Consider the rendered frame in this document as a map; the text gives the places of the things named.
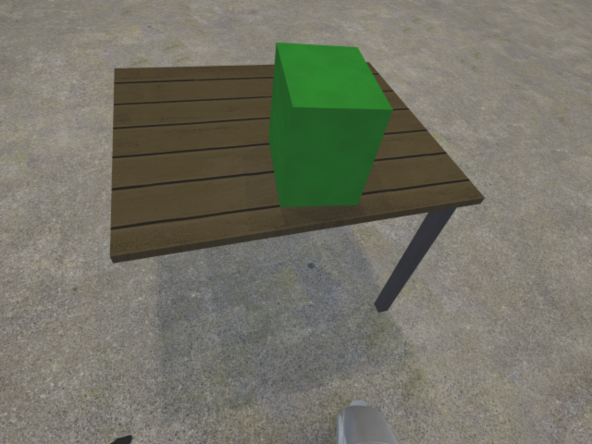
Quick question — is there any right robot thigh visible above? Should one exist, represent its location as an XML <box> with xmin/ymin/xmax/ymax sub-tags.
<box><xmin>337</xmin><ymin>405</ymin><xmax>399</xmax><ymax>444</ymax></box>

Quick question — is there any table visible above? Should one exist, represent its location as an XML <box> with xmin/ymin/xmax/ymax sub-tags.
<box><xmin>110</xmin><ymin>62</ymin><xmax>485</xmax><ymax>313</ymax></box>

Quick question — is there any carton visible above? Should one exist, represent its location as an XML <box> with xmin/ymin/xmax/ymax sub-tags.
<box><xmin>268</xmin><ymin>43</ymin><xmax>393</xmax><ymax>207</ymax></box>

